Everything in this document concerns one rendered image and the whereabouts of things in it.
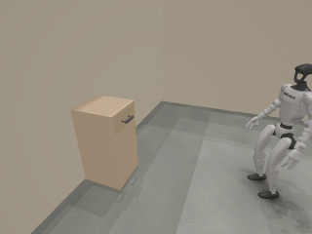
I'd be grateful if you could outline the robot left forearm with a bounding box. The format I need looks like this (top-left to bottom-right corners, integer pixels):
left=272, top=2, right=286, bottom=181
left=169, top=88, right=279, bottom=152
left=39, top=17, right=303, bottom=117
left=293, top=121, right=312, bottom=152

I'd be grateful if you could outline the left robot hand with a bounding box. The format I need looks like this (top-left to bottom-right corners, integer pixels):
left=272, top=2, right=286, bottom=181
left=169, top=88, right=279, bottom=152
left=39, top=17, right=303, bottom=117
left=281, top=149, right=301, bottom=170

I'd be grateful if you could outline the cabinet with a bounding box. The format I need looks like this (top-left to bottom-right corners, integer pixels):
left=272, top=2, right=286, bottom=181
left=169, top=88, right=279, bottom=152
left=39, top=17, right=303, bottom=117
left=70, top=95, right=138, bottom=190

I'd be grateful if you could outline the left robot shin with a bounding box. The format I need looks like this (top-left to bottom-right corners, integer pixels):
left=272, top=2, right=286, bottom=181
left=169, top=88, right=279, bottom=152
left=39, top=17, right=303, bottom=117
left=265, top=168, right=280, bottom=194

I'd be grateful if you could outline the robot right upper arm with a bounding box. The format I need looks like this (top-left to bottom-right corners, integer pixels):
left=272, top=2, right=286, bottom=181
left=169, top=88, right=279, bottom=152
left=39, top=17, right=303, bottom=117
left=273, top=84, right=293, bottom=108

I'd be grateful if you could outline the robot right forearm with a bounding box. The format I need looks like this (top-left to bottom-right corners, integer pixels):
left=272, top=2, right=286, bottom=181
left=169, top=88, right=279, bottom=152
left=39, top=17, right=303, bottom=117
left=257, top=102, right=277, bottom=120

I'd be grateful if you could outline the left robot foot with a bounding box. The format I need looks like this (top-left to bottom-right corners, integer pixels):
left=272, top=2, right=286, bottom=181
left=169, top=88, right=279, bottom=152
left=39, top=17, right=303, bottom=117
left=257, top=190, right=280, bottom=199

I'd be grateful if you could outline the handle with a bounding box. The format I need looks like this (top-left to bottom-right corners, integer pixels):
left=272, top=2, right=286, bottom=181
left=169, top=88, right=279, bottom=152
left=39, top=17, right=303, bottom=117
left=121, top=115, right=134, bottom=124

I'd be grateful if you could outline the drawer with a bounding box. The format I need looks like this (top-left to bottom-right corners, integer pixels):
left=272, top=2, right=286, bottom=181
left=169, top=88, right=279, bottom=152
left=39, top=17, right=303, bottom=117
left=113, top=103, right=135, bottom=136

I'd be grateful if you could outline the right robot hand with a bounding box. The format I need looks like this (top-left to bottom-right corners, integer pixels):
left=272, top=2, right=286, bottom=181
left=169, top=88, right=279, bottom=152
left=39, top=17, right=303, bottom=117
left=246, top=116, right=261, bottom=130

